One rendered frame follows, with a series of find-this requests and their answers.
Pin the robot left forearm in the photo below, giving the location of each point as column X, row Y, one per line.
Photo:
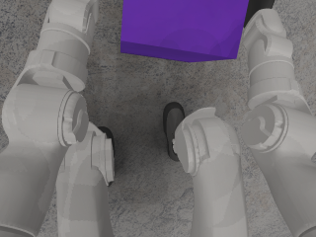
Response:
column 65, row 42

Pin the robot left foot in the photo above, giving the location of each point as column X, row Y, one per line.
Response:
column 109, row 136

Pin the robot right shin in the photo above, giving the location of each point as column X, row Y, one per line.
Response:
column 204, row 113

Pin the carton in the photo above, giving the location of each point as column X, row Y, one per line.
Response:
column 183, row 30

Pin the robot right upper arm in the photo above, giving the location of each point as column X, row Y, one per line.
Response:
column 282, row 140

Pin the robot right hand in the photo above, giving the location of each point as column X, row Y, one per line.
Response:
column 256, row 5

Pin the robot left upper arm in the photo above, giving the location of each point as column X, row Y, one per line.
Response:
column 41, row 123

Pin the robot right forearm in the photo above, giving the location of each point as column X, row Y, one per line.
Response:
column 270, row 64

